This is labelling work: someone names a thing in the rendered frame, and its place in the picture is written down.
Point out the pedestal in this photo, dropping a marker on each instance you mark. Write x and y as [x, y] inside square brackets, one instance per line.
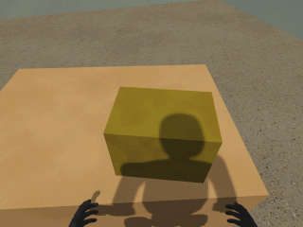
[54, 156]

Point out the robot right hand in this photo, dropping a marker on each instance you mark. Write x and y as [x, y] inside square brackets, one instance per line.
[245, 219]

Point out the carton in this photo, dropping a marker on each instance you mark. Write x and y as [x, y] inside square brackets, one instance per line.
[163, 134]

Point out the robot left hand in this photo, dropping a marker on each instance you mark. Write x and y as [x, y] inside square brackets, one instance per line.
[79, 218]

